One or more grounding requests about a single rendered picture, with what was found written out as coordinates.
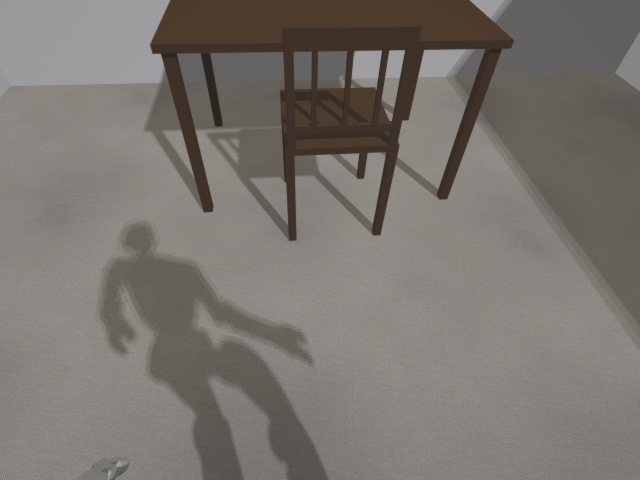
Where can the table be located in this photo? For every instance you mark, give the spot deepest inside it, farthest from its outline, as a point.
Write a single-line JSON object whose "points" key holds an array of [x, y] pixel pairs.
{"points": [[239, 26]]}

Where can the chair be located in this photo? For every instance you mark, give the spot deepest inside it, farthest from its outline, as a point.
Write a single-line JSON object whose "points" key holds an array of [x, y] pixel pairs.
{"points": [[343, 120]]}

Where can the robot left hand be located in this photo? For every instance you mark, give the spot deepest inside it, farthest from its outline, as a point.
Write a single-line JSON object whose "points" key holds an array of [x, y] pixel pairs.
{"points": [[106, 469]]}

